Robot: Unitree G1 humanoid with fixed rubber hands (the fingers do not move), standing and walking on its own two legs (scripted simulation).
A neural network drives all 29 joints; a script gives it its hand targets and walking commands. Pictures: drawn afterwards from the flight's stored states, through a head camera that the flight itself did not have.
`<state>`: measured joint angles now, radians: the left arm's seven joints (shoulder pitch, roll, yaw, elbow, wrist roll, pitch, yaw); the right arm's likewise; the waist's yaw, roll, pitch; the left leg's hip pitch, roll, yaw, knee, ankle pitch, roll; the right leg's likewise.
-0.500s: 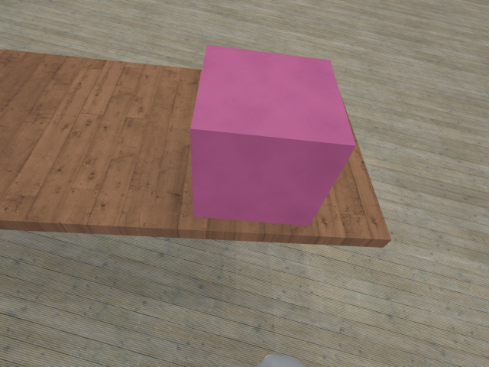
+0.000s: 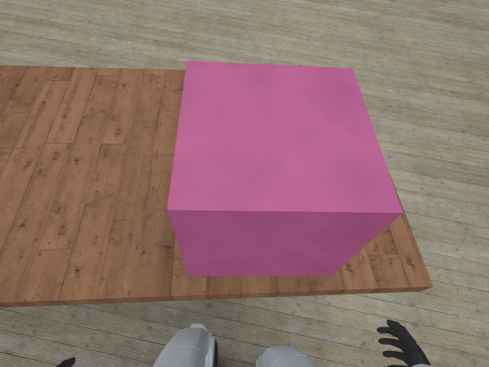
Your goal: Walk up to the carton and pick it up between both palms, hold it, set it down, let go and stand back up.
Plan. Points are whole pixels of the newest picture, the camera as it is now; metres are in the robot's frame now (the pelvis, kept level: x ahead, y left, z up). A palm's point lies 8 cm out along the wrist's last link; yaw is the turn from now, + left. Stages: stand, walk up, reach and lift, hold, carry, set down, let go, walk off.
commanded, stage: walk up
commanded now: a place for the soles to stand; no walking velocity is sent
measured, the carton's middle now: (265, 178) +0.39 -0.03 +0.05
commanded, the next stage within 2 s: none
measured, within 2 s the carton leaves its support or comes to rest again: neither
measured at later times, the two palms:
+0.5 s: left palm out of the picture +0.01 +0.25 -0.10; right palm out of the picture +0.05 -0.35 -0.13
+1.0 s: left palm out of the picture -0.11 +0.26 -0.12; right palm out of the picture -0.12 -0.35 -0.09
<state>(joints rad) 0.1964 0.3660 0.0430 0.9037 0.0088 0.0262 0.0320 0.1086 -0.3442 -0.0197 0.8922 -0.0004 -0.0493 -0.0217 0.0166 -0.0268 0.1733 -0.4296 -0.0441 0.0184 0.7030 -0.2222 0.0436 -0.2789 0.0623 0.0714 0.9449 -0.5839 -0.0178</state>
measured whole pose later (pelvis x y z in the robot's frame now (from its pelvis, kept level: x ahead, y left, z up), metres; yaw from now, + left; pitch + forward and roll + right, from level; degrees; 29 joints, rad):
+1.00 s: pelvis -0.18 -0.05 +0.01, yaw +2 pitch -4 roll -2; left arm 0.18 0.36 0.10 0.89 0.01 0.06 0.02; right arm 0.26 -0.34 -0.04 0.89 0.00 0.05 0.00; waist 0.02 -0.04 0.15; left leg -0.34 -0.07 -0.03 0.71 -0.29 0.07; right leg -0.51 0.10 0.13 1.06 -0.41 -0.02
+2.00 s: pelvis -0.11 -0.03 +0.02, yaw +1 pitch +0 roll -1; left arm 0.28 0.38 0.05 0.93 0.02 -0.02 0.01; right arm 0.25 -0.34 -0.06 0.89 0.00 -0.04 0.01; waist 0.02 -0.06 0.04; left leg -0.31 -0.05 -0.01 0.57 -0.25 0.06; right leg -0.32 0.01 0.11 0.82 -0.47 -0.01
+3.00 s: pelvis -0.13 -0.06 +0.03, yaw +1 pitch -1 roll +0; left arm 0.13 0.33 0.01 1.10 0.02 -0.02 0.00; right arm 0.13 -0.34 -0.04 0.94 0.00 -0.01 0.01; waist 0.02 0.00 0.04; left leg -0.28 -0.03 -0.01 0.47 -0.18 0.02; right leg -0.27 0.02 0.06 0.49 -0.21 0.00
